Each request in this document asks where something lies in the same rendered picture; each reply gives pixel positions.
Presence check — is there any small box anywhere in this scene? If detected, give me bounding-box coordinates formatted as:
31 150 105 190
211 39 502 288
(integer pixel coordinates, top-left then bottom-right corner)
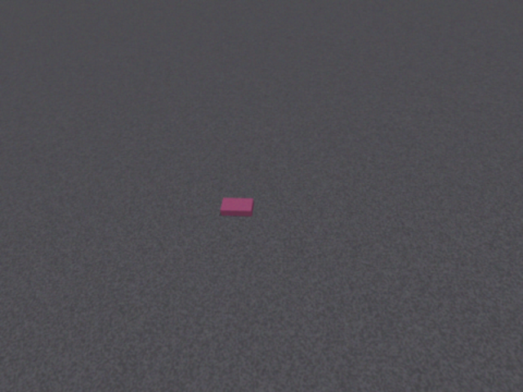
220 198 254 216

